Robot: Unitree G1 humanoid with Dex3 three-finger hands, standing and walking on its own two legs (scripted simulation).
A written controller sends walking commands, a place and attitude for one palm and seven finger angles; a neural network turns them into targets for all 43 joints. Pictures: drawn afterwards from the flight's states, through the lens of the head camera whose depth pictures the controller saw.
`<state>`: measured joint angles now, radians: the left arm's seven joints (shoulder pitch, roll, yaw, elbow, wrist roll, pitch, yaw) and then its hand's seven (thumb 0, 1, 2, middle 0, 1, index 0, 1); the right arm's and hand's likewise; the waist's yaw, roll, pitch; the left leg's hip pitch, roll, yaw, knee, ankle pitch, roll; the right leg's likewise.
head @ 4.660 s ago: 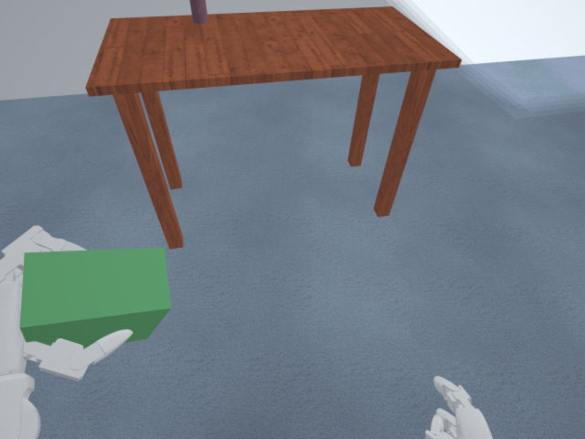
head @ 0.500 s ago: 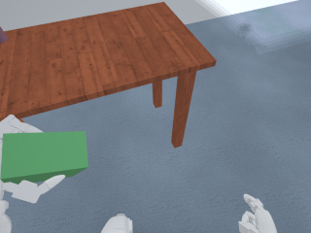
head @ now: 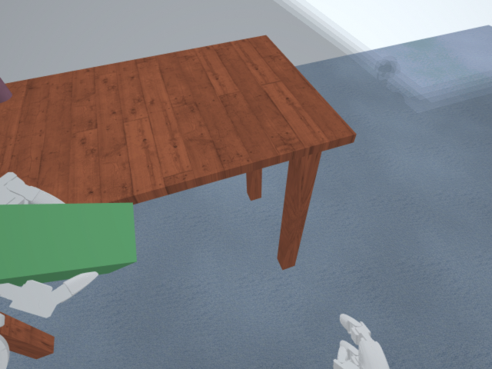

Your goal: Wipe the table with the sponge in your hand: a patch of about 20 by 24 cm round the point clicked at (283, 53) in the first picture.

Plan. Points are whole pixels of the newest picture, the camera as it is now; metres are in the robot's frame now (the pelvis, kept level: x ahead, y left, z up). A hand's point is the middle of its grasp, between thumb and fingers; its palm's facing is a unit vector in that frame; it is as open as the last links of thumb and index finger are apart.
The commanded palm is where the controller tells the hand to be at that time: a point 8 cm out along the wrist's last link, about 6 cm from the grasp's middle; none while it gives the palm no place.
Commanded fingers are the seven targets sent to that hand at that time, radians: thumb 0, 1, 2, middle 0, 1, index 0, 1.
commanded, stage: take the last steps up to it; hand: left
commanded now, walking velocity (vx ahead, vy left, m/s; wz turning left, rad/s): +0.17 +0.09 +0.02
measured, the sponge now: (84, 245) +0.22 +0.20 +0.17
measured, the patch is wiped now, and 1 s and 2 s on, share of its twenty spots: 0.00 0.00 0.00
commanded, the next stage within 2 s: come to a stop and stand still in 0.24 s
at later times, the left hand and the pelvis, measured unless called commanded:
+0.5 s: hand (45, 207) +0.26 +0.26 +0.19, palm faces +0.42 -0.78 -0.46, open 10.2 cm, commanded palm +0.21 +0.30 +0.18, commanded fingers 0.00 0.10 1.30 -1.20 -1.60 -1.20 -1.60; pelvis +0.05 +0.02 +0.00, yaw +1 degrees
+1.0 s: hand (74, 252) +0.21 +0.21 +0.17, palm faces +0.41 -0.81 -0.42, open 10.2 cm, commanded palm +0.16 +0.26 +0.18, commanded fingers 0.00 0.10 1.30 -1.20 -1.60 -1.20 -1.60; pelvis +0.00 -0.03 +0.01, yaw +1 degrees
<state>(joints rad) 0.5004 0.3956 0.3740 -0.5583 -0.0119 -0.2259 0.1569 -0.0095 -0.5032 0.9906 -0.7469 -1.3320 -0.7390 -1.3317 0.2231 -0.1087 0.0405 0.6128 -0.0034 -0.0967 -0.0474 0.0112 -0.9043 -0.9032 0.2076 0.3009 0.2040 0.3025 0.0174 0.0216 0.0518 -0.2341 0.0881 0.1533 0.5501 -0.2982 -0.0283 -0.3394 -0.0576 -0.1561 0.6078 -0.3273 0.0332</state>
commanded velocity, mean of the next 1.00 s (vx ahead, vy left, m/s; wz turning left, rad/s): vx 0.02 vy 0.00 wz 0.01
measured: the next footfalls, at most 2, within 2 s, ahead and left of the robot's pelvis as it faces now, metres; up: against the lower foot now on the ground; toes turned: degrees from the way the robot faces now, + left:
left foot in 0.46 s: +0.13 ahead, +0.14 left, +0.00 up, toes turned +9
right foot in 0.76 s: +0.08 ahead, -0.11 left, +0.00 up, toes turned -5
